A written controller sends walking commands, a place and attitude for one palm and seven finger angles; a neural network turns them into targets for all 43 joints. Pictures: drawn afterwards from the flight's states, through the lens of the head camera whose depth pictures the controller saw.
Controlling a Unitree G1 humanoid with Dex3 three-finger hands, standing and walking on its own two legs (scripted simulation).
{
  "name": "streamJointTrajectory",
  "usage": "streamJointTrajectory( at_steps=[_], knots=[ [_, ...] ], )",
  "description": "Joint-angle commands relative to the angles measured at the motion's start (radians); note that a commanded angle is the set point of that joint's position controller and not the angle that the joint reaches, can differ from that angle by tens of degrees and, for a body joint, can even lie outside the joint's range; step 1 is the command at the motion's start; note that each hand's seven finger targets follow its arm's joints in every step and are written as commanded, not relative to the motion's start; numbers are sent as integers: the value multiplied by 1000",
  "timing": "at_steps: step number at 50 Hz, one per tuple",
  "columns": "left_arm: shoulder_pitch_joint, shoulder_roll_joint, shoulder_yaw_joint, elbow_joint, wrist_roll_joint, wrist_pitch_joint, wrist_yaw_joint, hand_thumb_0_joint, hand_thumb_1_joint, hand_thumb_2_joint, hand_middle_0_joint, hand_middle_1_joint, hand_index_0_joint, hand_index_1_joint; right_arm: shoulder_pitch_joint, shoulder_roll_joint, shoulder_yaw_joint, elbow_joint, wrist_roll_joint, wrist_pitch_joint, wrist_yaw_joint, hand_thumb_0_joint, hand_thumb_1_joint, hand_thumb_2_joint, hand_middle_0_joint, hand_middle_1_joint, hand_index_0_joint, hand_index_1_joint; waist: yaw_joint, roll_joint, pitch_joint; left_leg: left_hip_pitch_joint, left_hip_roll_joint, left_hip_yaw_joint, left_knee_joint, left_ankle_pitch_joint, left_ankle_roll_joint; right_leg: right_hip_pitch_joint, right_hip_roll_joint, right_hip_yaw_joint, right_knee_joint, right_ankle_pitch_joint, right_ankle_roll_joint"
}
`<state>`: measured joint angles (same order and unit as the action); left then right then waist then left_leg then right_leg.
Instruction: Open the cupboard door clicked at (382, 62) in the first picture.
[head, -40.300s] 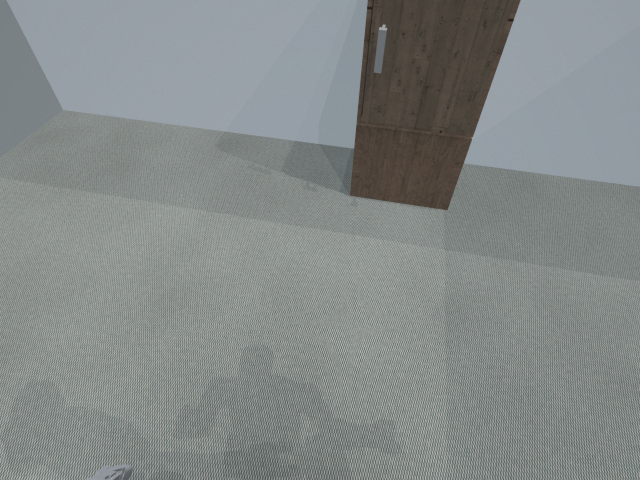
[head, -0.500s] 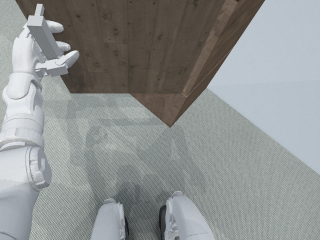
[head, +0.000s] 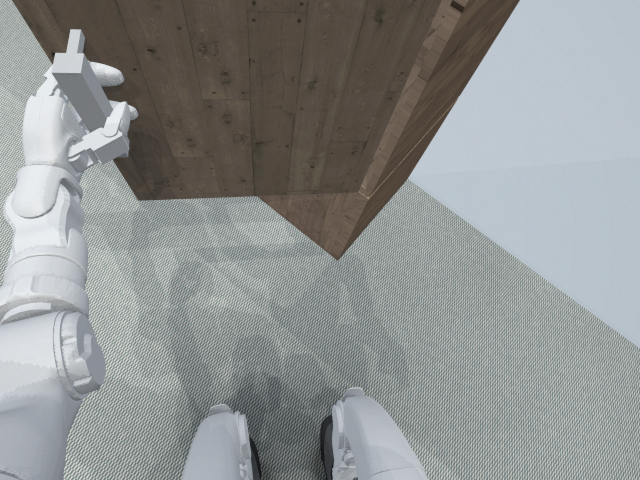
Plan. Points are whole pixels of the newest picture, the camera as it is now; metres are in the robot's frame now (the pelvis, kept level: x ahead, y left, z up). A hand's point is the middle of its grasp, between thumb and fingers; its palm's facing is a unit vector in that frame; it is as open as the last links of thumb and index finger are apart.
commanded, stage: pull the door open along its arc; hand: left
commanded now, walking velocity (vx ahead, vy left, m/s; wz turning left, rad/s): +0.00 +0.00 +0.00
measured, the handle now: (98, 98) +0.56 +0.22 +0.05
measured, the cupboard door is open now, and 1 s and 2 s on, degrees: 45 85 85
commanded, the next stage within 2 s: open thumb and fingers to let go in 0.76 s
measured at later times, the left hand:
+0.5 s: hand (171, 268) +0.35 +0.13 +0.05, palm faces +0.24 -0.97 +0.03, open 6.5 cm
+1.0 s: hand (236, 321) +0.29 +0.06 +0.05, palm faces +0.43 -0.90 -0.02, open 6.6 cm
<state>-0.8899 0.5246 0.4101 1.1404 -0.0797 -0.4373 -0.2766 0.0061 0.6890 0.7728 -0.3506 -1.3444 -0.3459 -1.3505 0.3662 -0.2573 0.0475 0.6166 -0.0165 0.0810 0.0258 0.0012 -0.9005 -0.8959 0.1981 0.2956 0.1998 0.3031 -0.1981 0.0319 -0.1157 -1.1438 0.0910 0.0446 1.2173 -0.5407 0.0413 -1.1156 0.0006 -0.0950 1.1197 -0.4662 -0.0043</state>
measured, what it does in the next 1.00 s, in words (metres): shifts its weight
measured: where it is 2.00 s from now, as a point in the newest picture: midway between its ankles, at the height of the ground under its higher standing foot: outside the picture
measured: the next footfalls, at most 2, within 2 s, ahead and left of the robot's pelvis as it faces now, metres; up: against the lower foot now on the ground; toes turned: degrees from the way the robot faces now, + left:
none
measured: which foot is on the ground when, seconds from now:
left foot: down 0.00-1.00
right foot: down 0.00-1.00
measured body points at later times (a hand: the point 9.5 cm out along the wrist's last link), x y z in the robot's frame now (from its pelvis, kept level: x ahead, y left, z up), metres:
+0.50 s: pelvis +0.01 -0.01 +0.02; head +0.10 +0.00 +0.46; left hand +0.33 +0.18 +0.05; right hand +0.16 -0.24 -0.08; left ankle +0.01 +0.09 -0.64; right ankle +0.03 -0.13 -0.64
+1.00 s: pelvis +0.00 -0.07 +0.02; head +0.08 -0.08 +0.46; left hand +0.26 +0.11 +0.05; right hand +0.18 -0.28 -0.10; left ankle +0.01 +0.09 -0.64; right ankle +0.03 -0.13 -0.64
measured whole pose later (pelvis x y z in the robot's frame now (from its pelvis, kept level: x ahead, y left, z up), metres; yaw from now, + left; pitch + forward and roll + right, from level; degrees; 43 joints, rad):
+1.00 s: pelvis +0.00 -0.07 +0.02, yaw +6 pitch +16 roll +2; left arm 0.06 -0.04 -0.10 0.30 0.05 -0.50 0.46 0.02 0.61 0.75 -0.34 -1.32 -0.33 -1.33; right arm 0.19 -0.21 -0.02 0.61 -0.07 -0.03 0.02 0.01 -0.90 -0.90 0.20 0.30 0.20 0.30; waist -0.01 0.01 -0.14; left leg -0.89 0.05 0.00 1.11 -0.49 -0.04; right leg -0.90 -0.03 -0.14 1.14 -0.53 -0.09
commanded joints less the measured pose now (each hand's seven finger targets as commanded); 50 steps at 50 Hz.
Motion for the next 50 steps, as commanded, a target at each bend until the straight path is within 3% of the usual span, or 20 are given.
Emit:
streamJointTrajectory(
  at_steps=[1, 4, 7, 9, 10, 12, 13, 14, 17, 18, 21, 24, 32, 34, 41, 43, 45, 50],
  knots=[
    [-244, 217, 25, -281, -44, -88, -26, 0, 900, 900, -400, -1350, -400, -1350, 173, -190, -77, -64, 5, -7, -9, 0, -900, -900, 200, 300, 200, 300, 55, 167, -598, 514, -49, -107, -144, 603, -27, 269, 51, 35, -101, 393, -20],
    [-110, 172, 10, -344, -63, -77, -26, 0, 900, 900, -400, -1350, -400, -1350, 150, -183, -85, -89, 15, -4, -4, 0, -900, -900, 200, 300, 200, 300, 75, 107, -573, 479, -57, -86, -168, 563, -22, 334, 53, 37, -119, 410, -17],
    [37, 103, -27, -450, -90, -74, -26, 0, 900, 900, -400, -1350, -400, -1350, 127, -175, -92, -114, 25, -6, -1, 0, -900, -900, 200, 300, 200, 300, 96, 90, -558, 498, -55, -79, -193, 604, -23, 368, 49, 34, -129, 438, -16],
    [168, 64, -41, -555, -110, -76, -18, 0, 900, 900, -400, -1350, -400, -1350, 106, -167, -99, -136, 30, -12, 5, 0, -900, -900, 200, 300, 200, 300, 124, 92, -566, 519, -57, -68, -210, 628, -25, 409, 47, 34, -139, 462, -17],
    [240, 37, -58, -597, -120, -77, -16, 0, 900, 900, -400, -1350, -400, -1350, 97, -164, -99, -148, 33, -18, 9, 0, -900, -900, 200, 300, 200, 300, 134, 124, -559, 542, -55, -67, -213, 665, -27, 400, 46, 32, -136, 465, -20],
    [344, -24, -91, -671, -138, -79, -4, 0, 900, 900, -400, -1350, -400, -1350, 69, -156, -103, -155, 35, -26, 15, 0, -900, -900, 200, 300, 200, 300, 139, 77, -511, 531, -53, -62, -226, 647, -28, 413, 44, 27, -146, 464, -15],
    [396, -57, 0, -729, -194, -81, 100, 0, 900, 900, -400, -1350, -400, -1350, 50, -135, -108, -168, 31, -37, 14, 0, -900, -900, 200, 300, 200, 300, 191, 43, -492, 488, -57, -50, -239, 624, -35, 437, 45, 20, -150, 455, -11],
    [459, -135, -48, -739, -188, -79, 171, 0, 900, 900, -400, -1350, -400, -1350, 28, -125, -105, -168, 29, -51, 18, 0, -900, -900, 200, 300, 200, 300, 185, 44, -455, 463, -61, -40, -247, 586, -40, 438, 43, 19, -152, 441, -9],
    [584, -184, -58, -838, -126, -99, 358, 0, 900, 900, -400, -1350, -400, -1350, -5, -107, -105, -168, 8, -70, 29, 0, -900, -900, 200, 300, 200, 300, 213, 26, -422, 433, -63, -34, -256, 561, -51, 457, 33, 19, -129, 436, -15],
    [599, -209, -91, -873, -91, -106, 405, 0, 900, 900, -400, -1350, -400, -1350, -17, -101, -104, -168, 1, -71, 33, 0, -900, -900, 200, 300, 200, 300, 209, 24, -412, 431, -65, -34, -254, 550, -52, 460, 30, 22, -123, 437, -17],
    [740, -248, -128, -948, -17, -122, 513, 0, 900, 900, -400, -1350, -400, -1350, -57, -83, -104, -187, -15, -69, 37, 0, -900, -900, 200, 300, 200, 300, 236, -14, -407, 419, -71, -28, -254, 529, -51, 503, 22, 32, -115, 455, -24],
    [812, -297, -176, -1015, 23, -129, 580, 0, 900, 900, -400, -1350, -400, -1350, -110, -65, -99, -203, -25, -66, 30, 0, -900, -900, 200, 300, 200, 300, 249, -37, -376, 393, -84, -23, -263, 426, -49, 531, 14, 40, -127, 419, -26],
    [870, -425, -310, -1056, 85, -126, 722, 0, 900, 900, -400, -1350, -400, -1350, -188, -25, -86, -189, -43, -86, 1, 0, -900, -900, 200, 300, 200, 300, 233, -66, -310, 366, -104, -21, -251, 289, -40, 535, -4, 77, -180, 331, -18],
    [889, -437, -340, -1078, 105, -129, 733, 0, 900, 900, -400, -1350, -400, -1350, -195, -20, -86, -188, -47, -96, -2, 0, -900, -900, 200, 300, 200, 300, 229, -80, -327, 358, -107, -20, -243, 286, -38, 560, -11, 96, -189, 342, -14],
    [830, -583, -543, -1101, 140, -134, 732, 0, 900, 900, -400, -1350, -400, -1350, -208, -17, -91, -172, -58, -148, 2, 0, -900, -900, 200, 300, 200, 300, 168, -99, -316, 340, -108, -32, -198, 248, -33, 527, -42, 138, -220, 342, 3],
    [737, -586, -576, -1121, 153, -139, 738, 0, 900, 900, -400, -1350, -400, -1350, -205, -21, -90, -159, -61, -159, -1, 0, -900, -900, 200, 300, 200, 300, 144, -110, -320, 321, -108, -41, -183, 227, -34, 520, -57, 164, -229, 321, 10],
    [743, -528, -528, -1100, 167, -141, 744, 0, 760, 840, -390, -1335, -390, -1335, -205, -26, -94, -154, -62, -163, -9, 0, -900, -900, 200, 300, 200, 300, 156, -116, -322, 292, -109, -44, -174, 211, -34, 534, -66, 193, -241, 282, 8],
    [720, -509, -501, -1072, 139, -144, 711, 0, 410, 690, -365, -1298, -365, -1298, -210, -30, -97, -144, -53, -168, -22, 0, -900, -900, 200, 300, 200, 300, 164, -137, -335, 264, -113, -43, -170, 188, -32, 564, -82, 228, -266, 242, 13]
  ],
)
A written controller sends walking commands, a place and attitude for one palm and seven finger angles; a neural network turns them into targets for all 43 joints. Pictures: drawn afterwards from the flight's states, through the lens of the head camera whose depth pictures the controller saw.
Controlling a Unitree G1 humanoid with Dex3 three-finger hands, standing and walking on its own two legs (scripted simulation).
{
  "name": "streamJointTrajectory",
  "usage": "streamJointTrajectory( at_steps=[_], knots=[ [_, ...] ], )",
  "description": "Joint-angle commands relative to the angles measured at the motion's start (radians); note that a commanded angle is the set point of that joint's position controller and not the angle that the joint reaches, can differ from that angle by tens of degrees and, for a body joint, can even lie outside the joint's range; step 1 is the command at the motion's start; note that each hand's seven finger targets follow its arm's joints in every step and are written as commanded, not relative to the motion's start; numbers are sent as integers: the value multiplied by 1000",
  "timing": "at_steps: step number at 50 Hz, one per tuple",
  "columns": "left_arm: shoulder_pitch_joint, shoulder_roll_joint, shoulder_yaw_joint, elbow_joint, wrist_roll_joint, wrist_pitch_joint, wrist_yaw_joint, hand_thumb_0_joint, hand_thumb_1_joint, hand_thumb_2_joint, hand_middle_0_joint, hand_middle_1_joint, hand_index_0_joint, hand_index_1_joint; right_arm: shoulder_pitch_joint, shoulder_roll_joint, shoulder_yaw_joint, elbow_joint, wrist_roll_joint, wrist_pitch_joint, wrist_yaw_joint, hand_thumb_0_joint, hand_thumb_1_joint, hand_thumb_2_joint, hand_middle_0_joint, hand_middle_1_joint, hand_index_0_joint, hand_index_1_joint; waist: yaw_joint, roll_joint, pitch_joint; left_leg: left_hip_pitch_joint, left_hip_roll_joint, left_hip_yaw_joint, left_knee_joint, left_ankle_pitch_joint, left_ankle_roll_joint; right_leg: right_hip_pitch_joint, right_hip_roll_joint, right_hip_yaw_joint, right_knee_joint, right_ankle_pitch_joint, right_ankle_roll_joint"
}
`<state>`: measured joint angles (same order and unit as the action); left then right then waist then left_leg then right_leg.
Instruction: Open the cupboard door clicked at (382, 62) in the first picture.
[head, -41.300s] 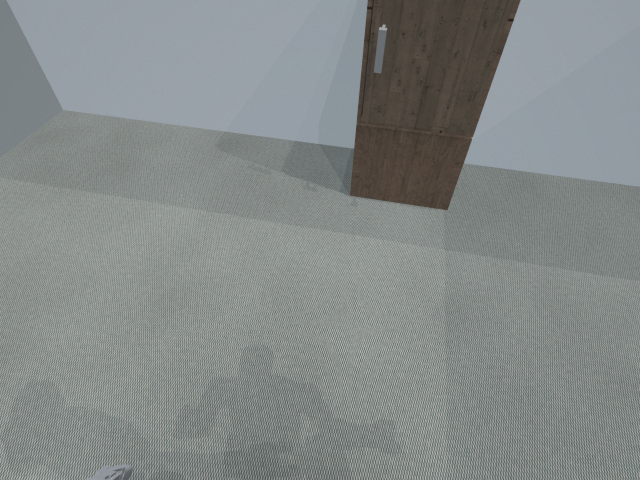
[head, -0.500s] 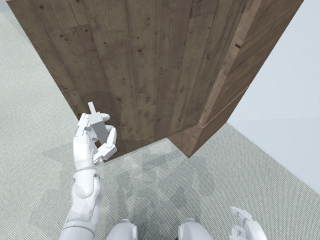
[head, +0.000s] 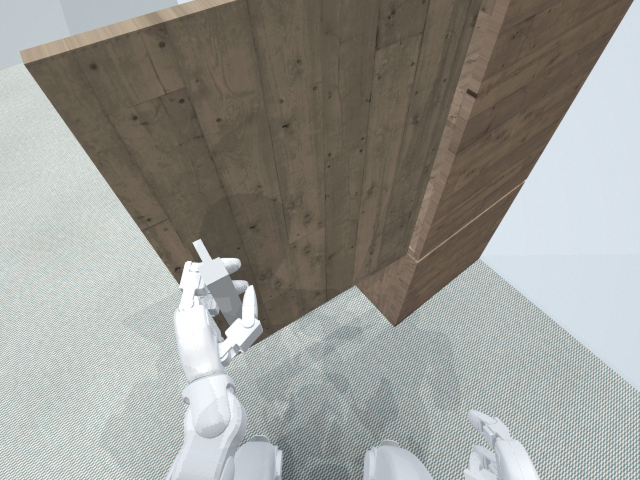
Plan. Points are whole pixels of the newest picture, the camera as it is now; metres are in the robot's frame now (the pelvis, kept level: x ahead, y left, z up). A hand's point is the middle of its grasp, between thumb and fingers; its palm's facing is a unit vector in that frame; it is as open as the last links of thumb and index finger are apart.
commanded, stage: open thumb and fingers to let go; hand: left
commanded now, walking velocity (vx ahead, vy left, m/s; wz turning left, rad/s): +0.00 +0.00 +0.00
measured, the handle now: (220, 286) +0.34 +0.14 +0.03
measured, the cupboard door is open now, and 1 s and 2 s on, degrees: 85 85 84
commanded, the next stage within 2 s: slide the hand sideways off the handle in 0.68 s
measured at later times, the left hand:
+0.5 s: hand (241, 313) +0.31 +0.11 +0.04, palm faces +0.28 -0.96 +0.02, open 14.0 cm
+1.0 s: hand (228, 346) +0.27 +0.12 +0.04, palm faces -0.21 -0.98 -0.05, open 16.1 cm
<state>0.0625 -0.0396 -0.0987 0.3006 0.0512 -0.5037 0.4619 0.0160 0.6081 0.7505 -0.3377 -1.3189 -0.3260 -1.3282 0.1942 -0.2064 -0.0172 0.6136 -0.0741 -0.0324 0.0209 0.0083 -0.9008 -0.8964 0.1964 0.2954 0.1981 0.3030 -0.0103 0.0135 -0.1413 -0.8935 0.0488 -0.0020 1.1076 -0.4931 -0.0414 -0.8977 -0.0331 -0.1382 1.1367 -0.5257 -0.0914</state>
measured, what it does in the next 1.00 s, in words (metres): shifts its weight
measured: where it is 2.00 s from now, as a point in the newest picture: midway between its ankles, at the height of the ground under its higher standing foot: outside the picture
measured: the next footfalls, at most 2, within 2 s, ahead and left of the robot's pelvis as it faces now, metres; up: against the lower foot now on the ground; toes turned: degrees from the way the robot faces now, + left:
none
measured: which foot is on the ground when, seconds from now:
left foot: down 0.00-1.00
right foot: down 0.00-1.00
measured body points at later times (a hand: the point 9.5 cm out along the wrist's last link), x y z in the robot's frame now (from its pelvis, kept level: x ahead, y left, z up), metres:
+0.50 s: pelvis -0.01 +0.02 +0.00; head +0.06 +0.01 +0.45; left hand +0.29 +0.16 +0.04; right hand +0.16 -0.21 -0.11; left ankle +0.02 +0.16 -0.65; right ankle +0.02 -0.06 -0.65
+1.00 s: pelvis -0.02 +0.06 -0.01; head +0.05 +0.05 +0.44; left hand +0.27 +0.17 +0.04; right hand +0.15 -0.17 -0.11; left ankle +0.02 +0.16 -0.65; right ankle +0.02 -0.06 -0.65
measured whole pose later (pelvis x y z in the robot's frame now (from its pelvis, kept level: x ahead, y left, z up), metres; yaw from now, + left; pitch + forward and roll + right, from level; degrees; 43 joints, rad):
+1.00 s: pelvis -0.02 +0.06 -0.01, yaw -1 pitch +14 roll -2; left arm 0.04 0.12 -0.20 0.24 -0.06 -0.45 0.00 -0.01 -0.50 0.30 -0.24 -0.42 -0.15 -0.42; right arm 0.22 -0.22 0.01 0.54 0.00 -0.04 0.01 0.01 -0.90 -0.90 0.20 0.30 0.20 0.30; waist 0.00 0.04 -0.13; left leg -0.92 0.02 0.02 1.17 -0.51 0.03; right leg -0.90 -0.06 -0.11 1.14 -0.49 -0.02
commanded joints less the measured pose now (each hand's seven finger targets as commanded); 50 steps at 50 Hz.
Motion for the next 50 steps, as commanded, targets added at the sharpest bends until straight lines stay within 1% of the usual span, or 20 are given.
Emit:
streamJointTrajectory(
  at_steps=[1, 5, 6, 10, 11, 13, 15, 22, 26, 30, 33, 39, 40, 41, 42, 44, 45, 47, 49, 50],
  knots=[
    [-221, 41, 6, -218, -8, -76, -38, 0, 340, 660, -360, -1290, -360, -1290, -40, -78, -32, -137, 7, -56, -18, 0, -900, -900, 200, 300, 200, 300, -19, -119, -311, 7, -73, 5, -60, 137, 48, 357, -55, 280, -287, 311, 106],
    [-219, 63, 44, -177, -50, -58, -64, 0, 60, 540, -340, -1260, -340, -1260, -44, -87, -29, -136, 15, -53, -23, 0, -900, -900, 200, 300, 200, 300, -15, -144, -284, -7, -73, 3, -68, 116, 49, 353, -54, 289, -312, 249, 106],
    [-241, 47, 28, -176, -53, -59, -67, 0, -10, 510, -335, -1253, -335, -1253, -47, -86, -28, -135, 14, -54, -23, 0, -900, -900, 200, 300, 200, 300, -19, -132, -271, -10, -75, 6, -70, 104, 49, 339, -57, 290, -316, 226, 109],
    [-267, 68, 51, -161, -45, -63, -63, 0, -290, 390, -315, -1222, -315, -1222, -40, -92, -30, -135, 13, -52, -25, 0, -900, -900, 200, 300, 200, 300, -18, -126, -275, 6, -73, 1, -74, 116, 53, 323, -46, 270, -305, 213, 100],
    [-252, 57, 47, -152, -43, -64, -61, 0, -360, 360, -310, -1215, -310, -1215, -40, -89, -30, -135, 11, -52, -22, 0, -900, -900, 200, 300, 200, 300, -8, -114, -282, 11, -74, 4, -77, 121, 52, 319, -44, 260, -294, 221, 98],
    [-242, 46, 43, -148, -40, -68, -57, 0, -500, 300, -300, -1200, -300, -1200, -34, -89, -32, -136, 11, -51, -18, 0, -900, -900, 200, 300, 200, 300, -7, -113, -291, 31, -73, 6, -84, 135, 53, 311, -34, 235, -279, 238, 93],
    [-245, 46, 42, -149, -37, -66, -52, 0, -500, 300, -300, -1200, -300, -1200, -33, -92, -31, -144, 10, -49, -16, 0, -900, -900, 200, 300, 200, 300, -7, -115, -290, 30, -74, 6, -84, 140, 54, 312, -30, 229, -278, 237, 90],
    [-225, 24, 22, -165, -10, -60, -22, 0, -500, 300, -242, -850, -242, -850, -35, -90, -31, -159, 6, -44, -7, 0, -900, -900, 200, 300, 200, 300, 5, -84, -299, 82, -71, 7, -108, 164, 56, 268, -2, 157, -231, 263, 74],
    [-226, -31, -38, -171, 16, -51, 2, 0, -500, 300, -208, -650, -208, -650, -34, -89, -28, -166, 2, -43, 1, 0, -900, -900, 200, 300, 200, 300, -5, -60, -282, 111, -67, 0, -120, 171, 54, 224, 11, 115, -208, 266, 65],
    [-256, -29, -38, -175, 37, -43, 37, 0, -500, 300, -175, -450, -175, -450, -39, -89, -27, -171, 1, -41, 0, 0, -900, -900, 200, 300, 200, 300, -8, -68, -277, 114, -65, -10, -124, 151, 54, 198, 18, 101, -203, 222, 61],
    [-284, -70, -73, -178, 39, -39, 53, 0, -500, 300, -150, -300, -150, -300, -46, -87, -23, -169, 2, -42, 4, 0, -900, -900, 200, 300, 200, 300, -12, -37, -288, 136, -63, -15, -132, 145, 50, 174, 23, 86, -192, 204, 58],
    [-303, -123, -127, -179, 59, -12, 84, 0, -500, 300, -150, -300, -150, -300, -47, -89, -23, -169, 1, -46, 9, 0, -900, -900, 200, 300, 200, 300, -21, -39, -299, 161, -56, -31, -141, 150, 44, 141, 28, 64, -175, 192, 55],
    [-316, -5, -302, -167, 186, -38, -113, 0, -500, 300, -150, -300, -150, -300, 5, -122, -21, -146, 1, -46, 9, 0, -900, -900, 200, 300, 200, 300, -111, -79, -242, 151, -50, -33, -106, 149, 60, 97, 19, 89, -172, 237, 55],
    [-366, 74, -211, -245, 153, -73, -217, 0, -500, 300, -150, -300, -150, -300, 15, -121, -35, -165, 11, -42, 3, 0, -900, -900, 200, 300, 200, 300, -68, -30, -329, 167, -53, -36, -100, 171, 62, 132, 10, 98, -158, 263, 46],
    [-351, 84, -223, -262, 136, -83, -298, 0, -500, 300, -150, -300, -150, -300, 7, -123, -34, -177, 18, -40, -3, 0, -900, -900, 200, 300, 200, 300, -59, -5, -350, 190, -54, -38, -103, 171, 61, 134, 11, 103, -153, 262, 43],
    [-323, 64, -262, -277, 59, -70, -450, 0, -500, 300, -150, -300, -150, -300, 3, -126, -28, -201, 44, -50, -11, 0, -900, -900, 200, 300, 200, 300, -71, 9, -326, 209, -54, -49, -110, 149, 63, 112, 13, 100, -160, 226, 44],
    [-317, 48, -269, -303, -2, -51, -511, 0, -500, 300, -150, -300, -150, -300, 2, -128, -24, -221, 59, -55, -12, 0, -900, -900, 200, 300, 200, 300, -70, 39, -323, 233, -52, -61, -128, 150, 60, 106, 15, 92, -159, 203, 40],
    [-268, 22, -231, -290, -115, 2, -558, 0, -500, 300, -150, -300, -150, -300, -8, -130, -16, -239, 82, -62, -20, 0, -900, -900, 200, 300, 200, 300, -65, -14, -258, 211, -48, -71, -153, 95, 58, 98, 24, 74, -177, 153, 48],
    [-229, 20, -188, -302, -158, 38, -544, 0, -500, 300, -150, -300, -150, -300, -16, -134, -13, -256, 88, -64, -25, 0, -900, -900, 200, 300, 200, 300, -48, -39, -231, 184, -51, -76, -169, 51, 56, 96, 24, 62, -174, 117, 52],
    [-214, 38, -165, -309, -157, 48, -525, 0, -500, 300, -150, -300, -150, -300, -22, -136, -12, -264, 86, -66, -25, 0, -900, -900, 200, 300, 200, 300, -36, -37, -226, 170, -53, -80, -173, 48, 55, 96, 23, 59, -163, 110, 50]
  ],
)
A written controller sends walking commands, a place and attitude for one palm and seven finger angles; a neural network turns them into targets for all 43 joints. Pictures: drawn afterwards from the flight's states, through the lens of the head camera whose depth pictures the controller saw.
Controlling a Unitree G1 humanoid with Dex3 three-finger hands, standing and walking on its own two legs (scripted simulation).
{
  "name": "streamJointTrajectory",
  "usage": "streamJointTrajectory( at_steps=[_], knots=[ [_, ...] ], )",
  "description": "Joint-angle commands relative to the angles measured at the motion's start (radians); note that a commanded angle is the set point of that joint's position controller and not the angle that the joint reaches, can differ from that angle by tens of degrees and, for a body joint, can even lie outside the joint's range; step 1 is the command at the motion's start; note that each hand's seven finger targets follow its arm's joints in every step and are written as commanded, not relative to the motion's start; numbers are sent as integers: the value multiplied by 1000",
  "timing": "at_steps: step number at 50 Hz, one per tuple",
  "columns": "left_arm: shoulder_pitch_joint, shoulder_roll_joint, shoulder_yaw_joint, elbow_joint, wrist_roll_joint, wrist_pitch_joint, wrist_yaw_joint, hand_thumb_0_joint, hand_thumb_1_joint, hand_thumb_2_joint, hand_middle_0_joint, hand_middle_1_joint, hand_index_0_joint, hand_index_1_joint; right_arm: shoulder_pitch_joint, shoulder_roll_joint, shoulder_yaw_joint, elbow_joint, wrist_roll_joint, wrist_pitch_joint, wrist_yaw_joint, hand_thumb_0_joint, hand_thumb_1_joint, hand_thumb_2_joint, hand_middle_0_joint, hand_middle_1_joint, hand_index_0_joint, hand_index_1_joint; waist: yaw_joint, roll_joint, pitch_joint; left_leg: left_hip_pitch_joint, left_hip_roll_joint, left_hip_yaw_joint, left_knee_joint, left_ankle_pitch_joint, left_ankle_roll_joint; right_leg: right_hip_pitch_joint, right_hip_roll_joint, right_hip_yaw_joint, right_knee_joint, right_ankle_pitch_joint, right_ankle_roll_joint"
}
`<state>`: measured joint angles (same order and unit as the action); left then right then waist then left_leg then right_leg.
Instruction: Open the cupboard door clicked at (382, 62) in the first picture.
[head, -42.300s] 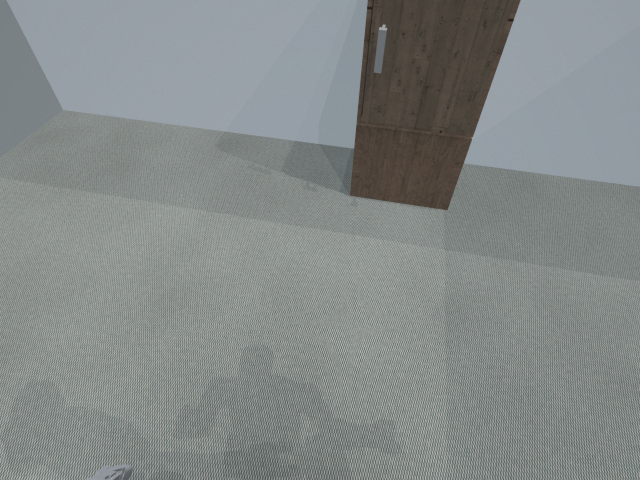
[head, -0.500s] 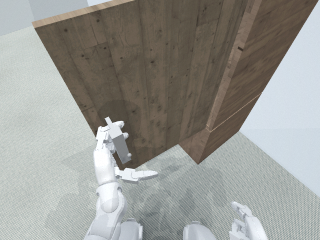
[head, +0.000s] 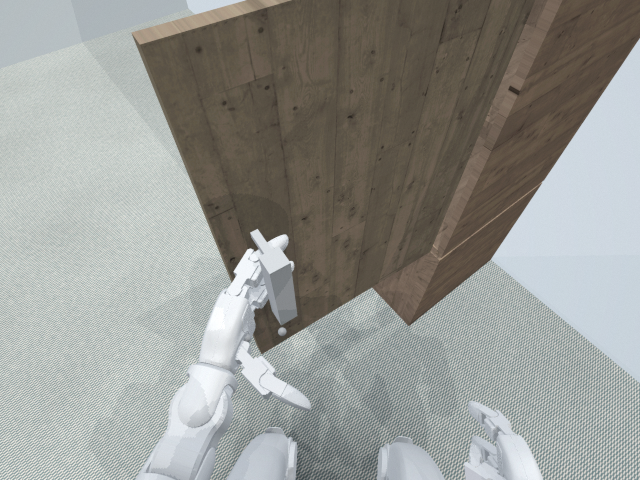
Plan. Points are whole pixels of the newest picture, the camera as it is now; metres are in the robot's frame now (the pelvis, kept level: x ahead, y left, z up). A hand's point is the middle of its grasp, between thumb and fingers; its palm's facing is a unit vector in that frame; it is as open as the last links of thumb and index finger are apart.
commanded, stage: slide the hand sideways off the handle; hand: left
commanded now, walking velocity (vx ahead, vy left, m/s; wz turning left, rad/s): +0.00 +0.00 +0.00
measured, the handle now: (272, 277) +0.35 +0.09 +0.04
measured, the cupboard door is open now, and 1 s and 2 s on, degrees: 85 84 84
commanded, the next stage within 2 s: draw the hand back to the body in 0.98 s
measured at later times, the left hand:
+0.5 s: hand (265, 350) +0.26 +0.08 +0.04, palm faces -0.17 -0.98 -0.03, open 16.1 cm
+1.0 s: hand (203, 365) +0.24 +0.15 +0.03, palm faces -0.08 -1.00 -0.06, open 16.1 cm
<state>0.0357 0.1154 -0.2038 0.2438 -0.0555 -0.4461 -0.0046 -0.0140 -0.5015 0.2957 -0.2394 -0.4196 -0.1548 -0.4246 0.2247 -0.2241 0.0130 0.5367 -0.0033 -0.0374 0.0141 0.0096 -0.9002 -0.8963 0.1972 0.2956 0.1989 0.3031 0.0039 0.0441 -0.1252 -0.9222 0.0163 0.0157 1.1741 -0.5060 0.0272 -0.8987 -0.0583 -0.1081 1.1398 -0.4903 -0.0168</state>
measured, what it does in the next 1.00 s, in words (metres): stands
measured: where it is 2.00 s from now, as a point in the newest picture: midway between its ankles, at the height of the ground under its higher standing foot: outside the picture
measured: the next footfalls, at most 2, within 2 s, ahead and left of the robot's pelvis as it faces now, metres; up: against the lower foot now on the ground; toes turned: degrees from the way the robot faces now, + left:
none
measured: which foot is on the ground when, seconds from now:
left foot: down 0.00-1.00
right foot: down 0.00-1.00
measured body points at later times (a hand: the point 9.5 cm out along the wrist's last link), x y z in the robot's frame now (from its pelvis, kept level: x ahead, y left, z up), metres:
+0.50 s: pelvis +0.01 +0.00 -0.01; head +0.08 +0.00 +0.44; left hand +0.26 +0.14 +0.04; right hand +0.19 -0.22 -0.09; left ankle +0.04 +0.10 -0.65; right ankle +0.04 -0.12 -0.65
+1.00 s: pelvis +0.02 -0.02 -0.01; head +0.10 -0.02 +0.43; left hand +0.24 +0.21 +0.04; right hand +0.20 -0.27 -0.10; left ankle +0.04 +0.10 -0.65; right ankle +0.04 -0.12 -0.65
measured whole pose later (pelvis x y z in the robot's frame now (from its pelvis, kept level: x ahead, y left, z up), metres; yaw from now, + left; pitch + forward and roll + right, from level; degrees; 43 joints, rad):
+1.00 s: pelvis +0.02 -0.02 -0.01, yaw -1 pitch +17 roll -2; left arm 0.41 0.24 0.14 -0.03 -0.26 -0.41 -0.30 -0.01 -0.50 0.30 -0.17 -0.30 -0.19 -0.32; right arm 0.22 -0.24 0.00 0.47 0.03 -0.07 -0.05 0.01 -0.90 -0.90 0.20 0.30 0.20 0.30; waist 0.00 0.03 -0.16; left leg -0.98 0.06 -0.01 1.25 -0.58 -0.01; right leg -0.96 -0.02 -0.13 1.21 -0.56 -0.05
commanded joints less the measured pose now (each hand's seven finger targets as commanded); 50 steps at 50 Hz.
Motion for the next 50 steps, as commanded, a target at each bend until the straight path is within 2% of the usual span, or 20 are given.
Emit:
streamJointTrajectory(
  at_steps=[1, 3, 5, 6, 8, 10, 11, 15, 16, 18, 20, 23, 26, 30, 36, 38, 43, 46, 49, 50],
  knots=[
    [-183, -102, -37, -259, -41, -8, -38, 0, -500, 300, -150, -300, -150, -300, -49, -119, -43, -186, 12, -62, -16, 0, -900, -900, 200, 300, 200, 300, -47, -68, -249, 197, -21, -95, -234, 59, -15, 87, 47, 28, -157, 73, -23],
    [-162, -81, -11, -262, -16, -9, -1, 0, -500, 300, -150, -300, -150, -300, -45, -120, -45, -192, 4, -61, -11, 0, -900, -900, 200, 300, 200, 300, -42, -94, -245, 172, -24, -91, -225, 50, -15, 85, 46, 29, -147, 63, -22],
    [-102, -34, 27, -287, 10, -17, 22, 0, -500, 300, -150, -300, -150, -300, -47, -122, -47, -204, 1, -60, -5, 0, -900, -900, 200, 300, 200, 300, -16, -64, -269, 167, -24, -92, -221, 69, -19, 92, 47, 33, -127, 68, -29],
    [-65, -60, 9, -292, 13, -16, 25, 0, -500, 300, -150, -300, -150, -300, -49, -115, -45, -214, -1, -58, 0, 0, -900, -900, 200, 300, 200, 300, -14, -67, -268, 170, -25, -84, -218, 79, -19, 94, 47, 33, -129, 74, -29],
    [-46, -50, 15, -313, 15, -17, 25, 0, -500, 300, -150, -300, -150, -300, -50, -116, -45, -223, 0, -51, 5, 0, -900, -900, 200, 300, 200, 300, -16, -69, -251, 159, -24, -80, -216, 68, -19, 91, 49, 35, -131, 66, -28],
    [-17, -11, 50, -338, 21, -16, 26, 0, -500, 300, -150, -300, -150, -300, -49, -119, -47, -231, -2, -46, 4, 0, -900, -900, 200, 300, 200, 300, -3, -53, -261, 152, -24, -82, -214, 81, -20, 99, 51, 40, -122, 72, -32],
    [7, -21, 40, -344, 25, -11, 25, 0, -500, 300, -150, -300, -150, -300, -52, -115, -45, -239, -1, -41, 5, 0, -900, -900, 200, 300, 200, 300, -2, -50, -259, 155, -24, -74, -211, 87, -19, 102, 51, 41, -123, 78, -30],
    [23, 27, 95, -381, 14, -2, 20, 0, -500, 300, -150, -300, -150, -300, -44, -115, -45, -245, 0, -31, -4, 0, -900, -900, 200, 300, 200, 300, -5, -65, -262, 140, -24, -72, -198, 100, -17, 119, 57, 46, -126, 89, -30],
    [64, 12, 89, -391, 6, -3, 15, 0, -500, 300, -150, -300, -150, -300, -46, -111, -45, -251, 0, -32, -3, 0, -900, -900, 200, 300, 200, 300, 2, -52, -263, 149, -24, -63, -195, 114, -18, 123, 58, 47, -128, 101, -28],
    [79, 27, 109, -409, -13, -2, 2, 0, -500, 300, -150, -300, -150, -300, -41, -111, -42, -250, 2, -31, -8, 0, -900, -900, 200, 300, 200, 300, -8, -59, -253, 141, -24, -59, -188, 114, -16, 126, 60, 47, -134, 109, -24],
    [109, 55, 140, -426, -21, -6, -10, 0, -500, 300, -150, -300, -150, -300, -40, -112, -43, -250, 2, -33, -14, 0, -900, -900, 200, 300, 200, 300, 0, -47, -265, 132, -26, -57, -178, 149, -16, 144, 62, 51, -126, 137, -28],
    [133, 77, 176, -428, -44, -9, -34, 0, -500, 300, -150, -300, -150, -300, -31, -111, -45, -242, 3, -37, -22, 0, -900, -900, 200, 300, 200, 300, -10, -71, -255, 112, -28, -47, -158, 148, -15, 152, 61, 57, -131, 155, -20],
    [187, 100, 210, -456, -67, -18, -64, 0, -500, 300, -150, -300, -150, -300, -38, -110, -47, -242, 6, -46, -27, 0, -900, -900, 200, 300, 200, 300, 3, -36, -284, 114, -30, -42, -144, 187, -15, 166, 62, 63, -118, 196, -23],
    [257, 141, 267, -462, -106, -19, -107, 0, -500, 300, -150, -300, -150, -300, -31, -114, -50, -243, 11, -53, -36, 0, -900, -900, 200, 300, 200, 300, 2, -62, -278, 81, -32, -36, -129, 191, -13, 196, 64, 74, -127, 209, -19],
    [291, 165, 305, -487, -151, -30, -174, 0, -500, 300, -150, -300, -150, -300, -32, -117, -55, -238, 15, -71, -49, 0, -900, -900, 200, 300, 200, 300, -8, -33, -285, 58, -34, -27, -91, 204, -12, 196, 61, 95, -125, 229, -13],
    [306, 197, 349, -472, -169, -30, -196, 0, -500, 300, -150, -300, -150, -300, -27, -120, -60, -229, 18, -72, -55, 0, -900, -900, 200, 300, 200, 300, -10, -62, -282, 42, -31, -25, -75, 203, -12, 204, 60, 110, -133, 231, -8],
    [339, 229, 409, -471, -211, -26, -247, 0, -500, 300, -150, -300, -150, -300, -34, -119, -63, -223, 23, -81, -68, 0, -900, -900, 200, 300, 200, 300, -4, -42, -290, 20, -31, -20, -55, 208, -13, 223, 53, 137, -143, 236, -2],
    [360, 243, 430, -478, -231, -26, -278, 0, -500, 300, -150, -300, -150, -300, -40, -118, -65, -223, 26, -88, -72, 0, -900, -900, 200, 300, 200, 300, 0, -34, -298, 19, -30, -22, -51, 215, -12, 228, 51, 143, -142, 245, 1],
    [356, 223, 397, -480, -245, -28, -319, 0, -500, 300, -150, -300, -150, -300, -37, -122, -65, -221, 29, -97, -76, 0, -900, -900, 200, 300, 200, 300, -21, -37, -274, 20, -29, -26, -47, 205, -10, 199, 52, 140, -146, 234, 5],
    [322, 216, 373, -486, -247, -31, -332, 0, -500, 300, -150, -300, -150, -300, -36, -127, -61, -219, 27, -104, -77, 0, -900, -900, 200, 300, 200, 300, -37, -39, -259, 14, -27, -34, -44, 204, -7, 187, 53, 137, -144, 222, 2]
  ],
)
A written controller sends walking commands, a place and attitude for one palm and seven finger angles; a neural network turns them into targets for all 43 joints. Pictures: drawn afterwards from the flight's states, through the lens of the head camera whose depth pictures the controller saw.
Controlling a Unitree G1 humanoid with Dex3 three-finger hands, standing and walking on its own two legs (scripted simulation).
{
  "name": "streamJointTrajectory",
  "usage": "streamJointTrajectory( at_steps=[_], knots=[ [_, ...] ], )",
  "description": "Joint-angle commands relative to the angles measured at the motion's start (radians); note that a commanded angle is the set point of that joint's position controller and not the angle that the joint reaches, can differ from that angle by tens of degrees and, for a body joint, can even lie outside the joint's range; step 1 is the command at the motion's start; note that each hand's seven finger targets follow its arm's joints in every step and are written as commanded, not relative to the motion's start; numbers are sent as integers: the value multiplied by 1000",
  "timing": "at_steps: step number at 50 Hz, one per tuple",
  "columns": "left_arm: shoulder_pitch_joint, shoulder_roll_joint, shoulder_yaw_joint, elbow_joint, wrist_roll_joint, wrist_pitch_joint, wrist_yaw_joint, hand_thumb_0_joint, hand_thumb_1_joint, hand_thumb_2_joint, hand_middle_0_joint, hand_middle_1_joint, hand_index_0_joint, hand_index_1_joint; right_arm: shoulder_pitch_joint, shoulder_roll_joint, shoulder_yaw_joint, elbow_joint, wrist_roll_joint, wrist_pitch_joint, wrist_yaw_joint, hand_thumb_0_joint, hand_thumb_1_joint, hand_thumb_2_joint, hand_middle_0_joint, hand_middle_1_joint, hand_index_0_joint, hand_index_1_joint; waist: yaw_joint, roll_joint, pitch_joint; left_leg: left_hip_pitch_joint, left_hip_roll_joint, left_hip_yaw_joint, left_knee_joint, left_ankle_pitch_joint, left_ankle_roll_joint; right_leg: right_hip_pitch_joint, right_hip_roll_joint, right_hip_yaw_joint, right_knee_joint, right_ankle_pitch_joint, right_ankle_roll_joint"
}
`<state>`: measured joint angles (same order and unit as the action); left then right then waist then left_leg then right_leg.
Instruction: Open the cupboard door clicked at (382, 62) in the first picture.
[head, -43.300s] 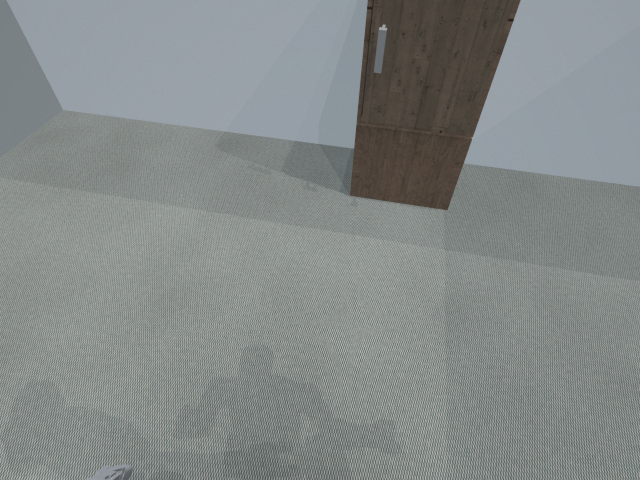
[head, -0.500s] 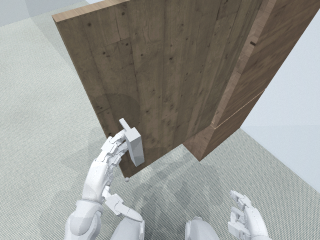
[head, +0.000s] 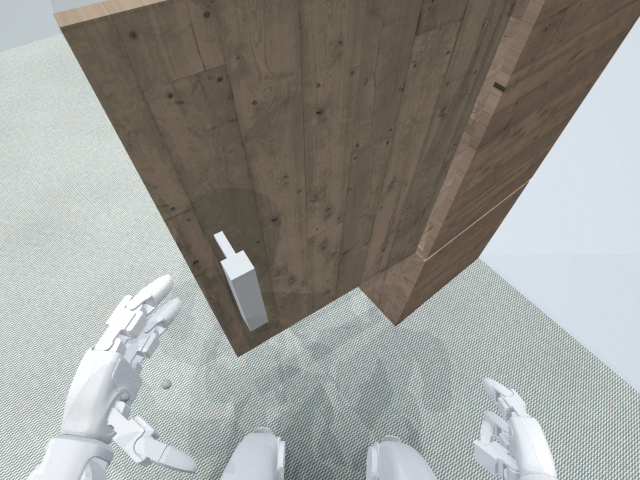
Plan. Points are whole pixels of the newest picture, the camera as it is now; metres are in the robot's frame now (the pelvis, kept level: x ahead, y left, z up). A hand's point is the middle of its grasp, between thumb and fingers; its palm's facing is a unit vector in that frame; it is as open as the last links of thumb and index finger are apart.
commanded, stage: draw the hand back to the body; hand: left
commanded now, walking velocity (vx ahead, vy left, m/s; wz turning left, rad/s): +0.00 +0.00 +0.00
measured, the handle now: (239, 281) +0.34 +0.12 +0.05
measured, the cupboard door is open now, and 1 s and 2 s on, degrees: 84 84 84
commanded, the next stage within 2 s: step back with the hand held close in 1.66 s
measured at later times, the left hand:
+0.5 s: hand (101, 392) +0.19 +0.20 +0.12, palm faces -0.07 -0.99 -0.08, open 16.3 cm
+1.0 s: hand out of the picture +0.21 +0.27 +0.20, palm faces +0.34 -0.85 -0.39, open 12.5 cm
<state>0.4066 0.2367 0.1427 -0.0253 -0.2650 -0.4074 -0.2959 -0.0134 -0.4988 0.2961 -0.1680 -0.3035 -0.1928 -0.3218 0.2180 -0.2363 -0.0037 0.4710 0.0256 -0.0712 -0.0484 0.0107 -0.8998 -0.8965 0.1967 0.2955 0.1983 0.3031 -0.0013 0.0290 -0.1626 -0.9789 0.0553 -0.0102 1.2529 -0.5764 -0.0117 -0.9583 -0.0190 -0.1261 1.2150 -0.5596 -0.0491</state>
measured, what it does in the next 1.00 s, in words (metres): rises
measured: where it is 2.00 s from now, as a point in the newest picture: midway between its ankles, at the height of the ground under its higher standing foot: outside the picture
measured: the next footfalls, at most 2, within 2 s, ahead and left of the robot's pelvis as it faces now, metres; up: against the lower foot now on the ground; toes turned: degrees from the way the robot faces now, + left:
none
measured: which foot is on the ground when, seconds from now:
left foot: down 0.00-1.00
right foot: down 0.00-1.00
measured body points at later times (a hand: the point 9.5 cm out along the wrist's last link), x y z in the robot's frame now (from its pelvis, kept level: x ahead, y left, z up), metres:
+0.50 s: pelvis +0.00 +0.02 +0.04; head +0.03 +0.02 +0.49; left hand +0.19 +0.26 +0.12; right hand +0.18 -0.20 -0.03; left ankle +0.01 +0.13 -0.63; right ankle +0.02 -0.09 -0.63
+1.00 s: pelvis +0.03 +0.03 +0.10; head +0.01 +0.02 +0.54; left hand +0.19 +0.31 +0.22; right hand +0.21 -0.18 +0.02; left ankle +0.01 +0.13 -0.63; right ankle +0.02 -0.09 -0.63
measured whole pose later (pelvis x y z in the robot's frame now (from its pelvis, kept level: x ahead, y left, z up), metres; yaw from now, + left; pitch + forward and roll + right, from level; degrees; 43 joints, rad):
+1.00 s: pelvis +0.03 +0.03 +0.10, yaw +0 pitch -1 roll -1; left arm 0.55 0.32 0.19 -0.39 -0.04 -0.01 0.14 0.00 0.11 0.56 -0.18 -0.30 -0.18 -0.30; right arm 0.25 -0.22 0.07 0.57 0.01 -0.12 -0.10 0.01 -0.90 -0.90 0.20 0.30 0.20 0.30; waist 0.06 0.06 -0.04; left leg -0.26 0.01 0.05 0.62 -0.36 0.03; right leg -0.24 -0.03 -0.08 0.58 -0.32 0.01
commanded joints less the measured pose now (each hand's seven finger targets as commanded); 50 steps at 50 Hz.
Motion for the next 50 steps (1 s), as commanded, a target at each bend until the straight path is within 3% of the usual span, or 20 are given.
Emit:
streamJointTrajectory(
  at_steps=[1, 3, 4, 6, 7, 9, 12, 18, 24, 28, 29, 30, 31, 32, 33, 35, 39, 45, 50],
  knots=[
    [-50, 107, 37, -224, -41, -73, -47, 0, -500, 300, -150, -300, -150, -300, -29, -117, -48, -151, -2, -76, -16, 0, -900, -900, 200, 300, 200, 300, -27, -17, -232, 76, -65, -8, -117, 270, 31, 231, 15, 154, -215, 280, 35],
    [-42, 102, 26, -222, -43, -71, -57, 0, -500, 300, -150, -300, -150, -300, -26, -119, -49, -149, -2, -85, -17, 0, -900, -900, 200, 300, 200, 300, -28, -13, -226, 87, -65, -12, -122, 258, 31, 205, 20, 141, -211, 246, 30],
    [-31, 109, 37, -218, -44, -67, -56, 0, -500, 300, -150, -300, -150, -300, -27, -122, -50, -151, -2, -88, -17, 0, -900, -900, 200, 300, 200, 300, -19, -11, -225, 88, -65, -13, -127, 257, 31, 202, 22, 136, -207, 234, 26],
    [-38, 162, 74, -326, -46, -60, -40, 0, -500, 300, -150, -300, -150, -300, -28, -121, -50, -171, 0, -91, -17, 0, -900, -900, 200, 300, 200, 300, 5, 27, -287, 136, -65, -12, -153, 284, 33, 242, 23, 130, -209, 247, 22],
    [14, 173, 99, -340, -46, -46, -27, 0, -500, 300, -150, -300, -150, -300, -25, -115, -51, -176, 3, -88, -17, 0, -900, -900, 200, 300, 200, 300, 21, 37, -304, 164, -66, -10, -176, 301, 31, 270, 25, 122, -216, 263, 19],
    [38, 161, 88, -391, -40, -15, -3, 0, -500, 300, -150, -300, -150, -300, -23, -108, -47, -191, 11, -80, -16, 0, -900, -900, 200, 300, 200, 300, 20, 58, -274, 212, -68, -13, -224, 305, 29, 277, 33, 92, -233, 268, 20],
    [66, 150, 88, -385, -34, 34, 28, 0, -500, 300, -150, -300, -150, -300, -20, -105, -41, -195, 16, -67, -20, 0, -900, -900, 200, 300, 200, 300, 4, 29, -211, 230, -66, -19, -267, 271, 28, 283, 39, 75, -277, 235, 25],
    [83, 141, 73, -379, -39, 71, 18, 0, -500, 300, -150, -300, -150, -300, -20, -112, -23, -210, 19, -70, -27, 0, -900, -900, 200, 300, 200, 300, -14, -8, -109, 262, -64, -29, -335, 202, 28, 306, 41, 66, -357, 152, 28],
    [73, 175, 108, -441, -59, 80, 2, 0, -500, 300, -150, -300, -150, -300, -21, -115, -9, -206, 25, -105, -28, 0, -900, -900, 200, 300, 200, 300, -1, 56, -104, 351, -60, -38, -398, 233, 26, 367, 44, 55, -395, 190, 23],
    [82, 193, 132, -474, -65, 110, -2, 0, -360, 360, -155, -300, -155, -300, -26, -113, -7, -195, 30, -126, -25, 0, -900, -900, 200, 300, 200, 300, 6, 76, -88, 403, -55, -43, -437, 278, 23, 404, 47, 42, -416, 247, 23],
    [95, 198, 146, -461, -67, 124, -3, 0, -325, 375, -156, -300, -156, -300, -26, -112, -6, -191, 31, -129, -26, 0, -900, -900, 200, 300, 200, 300, 8, 58, -77, 407, -54, -42, -445, 286, 23, 418, 48, 40, -426, 257, 24],
    [138, 339, 205, -507, 92, 194, 177, 0, -290, 390, -158, -300, -158, -300, -31, -104, -13, -185, 11, -104, -56, 0, -900, -900, 200, 300, 200, 300, 83, 46, -105, 416, -39, -21, -506, 279, 27, 471, 21, 100, -485, 239, 9],
    [178, 208, 115, -540, 112, 239, 255, 0, -255, 405, -159, -300, -159, -300, -44, -82, 3, -197, 7, -96, -63, 0, -900, -900, 200, 300, 200, 300, 43, 55, -17, 426, -42, -16, -537, 252, 23, 457, 16, 90, -513, 223, 17],
    [201, 172, 79, -541, 143, 276, 311, 0, -220, 420, -160, -300, -160, -300, -31, -78, 5, -181, 9, -84, -63, 0, -900, -900, 200, 300, 200, 300, 38, 99, 11, 445, -38, -12, -552, 240, 23, 471, 11, 81, -523, 211, 20],
    [182, 193, 85, -574, 166, 297, 353, 0, -185, 435, -161, -300, -161, -300, -29, -86, 7, -175, 8, -75, -64, 0, -900, -900, 200, 300, 200, 300, 35, 107, 11, 467, -33, -18, -565, 244, 23, 482, 12, 77, -534, 215, 19],
    [176, 212, 95, -586, 195, 319, 406, 0, -115, 465, -164, -300, -164, -300, -38, -91, 10, -160, -1, -73, -69, 0, -900, -900, 200, 300, 200, 300, 35, 47, 9, 510, -30, -21, -592, 285, 28, 531, 13, 70, -567, 251, 19],
    [114, 214, 89, -602, 225, 331, 449, 0, 25, 525, -169, -300, -169, -300, -39, -100, 15, -133, -7, -84, -74, 0, -900, -900, 200, 300, 200, 300, 26, 52, 33, 610, -25, -23, -658, 340, 28, 587, 7, 65, -619, 294, 26],
    [80, 239, 142, -573, 231, 331, 463, 0, 235, 615, -176, -300, -176, -300, -74, -105, 18, -80, -15, -107, -68, 0, -900, -900, 200, 300, 200, 300, 47, 22, 67, 702, -23, -16, -752, 433, 25, 719, 6, 63, -703, 369, 25],
    [75, 249, 186, -591, 227, 324, 452, 0, 410, 690, -182, -300, -182, -300, -99, -102, 14, -51, -18, -115, -51, 0, -900, -900, 200, 300, 200, 300, 61, 52, 78, 781, -15, -6, -803, 572, 18, 800, 7, 66, -752, 457, 26]
  ],
)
